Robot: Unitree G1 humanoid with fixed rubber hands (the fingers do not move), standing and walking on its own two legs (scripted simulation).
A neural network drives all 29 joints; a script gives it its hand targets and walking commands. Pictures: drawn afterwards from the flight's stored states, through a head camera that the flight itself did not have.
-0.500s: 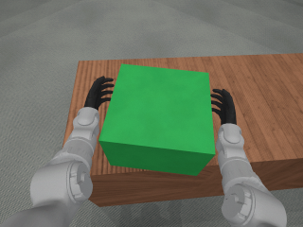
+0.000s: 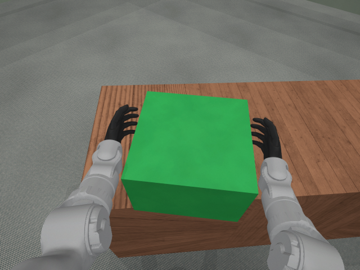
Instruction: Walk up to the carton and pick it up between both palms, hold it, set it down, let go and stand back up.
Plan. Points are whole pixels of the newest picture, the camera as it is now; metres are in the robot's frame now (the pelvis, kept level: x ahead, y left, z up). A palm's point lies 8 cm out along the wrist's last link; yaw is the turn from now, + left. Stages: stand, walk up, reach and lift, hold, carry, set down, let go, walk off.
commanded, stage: reach and lift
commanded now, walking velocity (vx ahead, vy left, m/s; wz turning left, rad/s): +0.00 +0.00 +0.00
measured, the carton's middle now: (191, 154) +0.43 +0.00 -0.02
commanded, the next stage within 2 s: none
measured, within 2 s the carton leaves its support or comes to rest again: neither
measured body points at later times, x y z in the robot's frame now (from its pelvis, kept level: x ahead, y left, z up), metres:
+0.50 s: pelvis +0.01 +0.00 +0.00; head +0.03 +0.01 +0.45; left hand +0.42 +0.18 +0.08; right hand +0.40 -0.19 +0.08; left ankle +0.02 +0.10 -0.75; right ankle -0.01 -0.10 -0.75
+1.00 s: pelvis -0.01 +0.00 +0.00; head -0.03 +0.03 +0.45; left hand +0.38 +0.19 +0.12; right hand +0.38 -0.18 +0.12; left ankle +0.02 +0.10 -0.75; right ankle -0.01 -0.10 -0.75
